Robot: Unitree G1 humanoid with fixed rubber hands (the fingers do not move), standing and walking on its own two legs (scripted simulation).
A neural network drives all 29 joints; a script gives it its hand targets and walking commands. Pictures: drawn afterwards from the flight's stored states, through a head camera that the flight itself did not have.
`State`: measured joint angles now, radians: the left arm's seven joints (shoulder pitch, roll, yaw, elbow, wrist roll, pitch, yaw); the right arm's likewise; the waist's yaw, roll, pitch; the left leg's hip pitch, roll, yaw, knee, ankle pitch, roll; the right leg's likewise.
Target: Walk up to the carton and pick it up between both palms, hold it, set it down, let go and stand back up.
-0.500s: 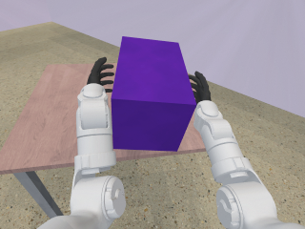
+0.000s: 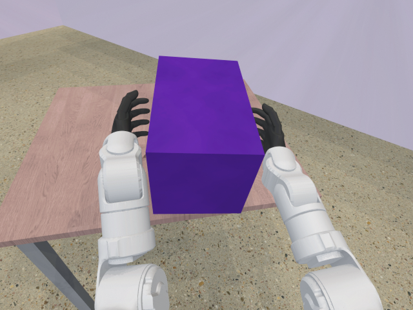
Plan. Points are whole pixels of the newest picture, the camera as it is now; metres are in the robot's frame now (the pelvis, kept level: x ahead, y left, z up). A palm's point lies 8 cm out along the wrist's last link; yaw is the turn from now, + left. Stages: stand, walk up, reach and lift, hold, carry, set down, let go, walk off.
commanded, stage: hold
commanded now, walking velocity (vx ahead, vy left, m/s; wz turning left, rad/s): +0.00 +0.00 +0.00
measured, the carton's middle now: (198, 131) +0.43 +0.02 +0.15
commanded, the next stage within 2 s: set down in 0.12 s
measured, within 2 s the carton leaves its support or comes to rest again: neither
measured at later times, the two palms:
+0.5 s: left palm (117, 118) +0.36 +0.16 +0.23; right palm (271, 126) +0.37 -0.11 +0.21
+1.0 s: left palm (130, 117) +0.41 +0.15 +0.20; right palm (265, 130) +0.40 -0.12 +0.17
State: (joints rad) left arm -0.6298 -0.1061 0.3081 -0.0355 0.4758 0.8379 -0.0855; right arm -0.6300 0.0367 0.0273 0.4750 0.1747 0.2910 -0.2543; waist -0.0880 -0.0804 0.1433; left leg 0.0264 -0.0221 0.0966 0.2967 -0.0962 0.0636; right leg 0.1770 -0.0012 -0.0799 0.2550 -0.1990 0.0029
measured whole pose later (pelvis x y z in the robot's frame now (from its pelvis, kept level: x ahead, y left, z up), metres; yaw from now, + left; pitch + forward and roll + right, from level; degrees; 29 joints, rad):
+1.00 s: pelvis +0.03 +0.01 +0.00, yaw -3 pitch -9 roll -1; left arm -0.72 -0.11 0.35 0.27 0.46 0.47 -0.07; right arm -0.67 0.06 -0.13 0.69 0.02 -0.07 -0.22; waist 0.00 -0.07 0.10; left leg -0.01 -0.02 0.14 0.29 -0.14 0.07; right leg 0.14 -0.01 -0.06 0.21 -0.20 0.01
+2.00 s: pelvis +0.04 +0.01 +0.00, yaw -2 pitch +5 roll -1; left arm -0.87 -0.06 0.47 0.81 0.41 0.14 -0.02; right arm -0.75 0.15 -0.53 0.92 -0.32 -0.21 -0.18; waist 0.05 -0.05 -0.02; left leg -0.29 0.00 0.13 0.33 -0.13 0.06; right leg -0.13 0.01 -0.07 0.23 -0.19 0.01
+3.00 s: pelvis +0.04 +0.01 +0.00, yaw -3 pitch +12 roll -2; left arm -1.05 0.03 0.61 1.10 0.48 0.02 -0.06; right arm -0.83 0.25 -0.80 0.84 -0.59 -0.12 -0.11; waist 0.07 -0.05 -0.06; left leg -0.44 -0.01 0.14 0.34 -0.11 0.08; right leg -0.29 0.00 -0.07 0.26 -0.18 0.01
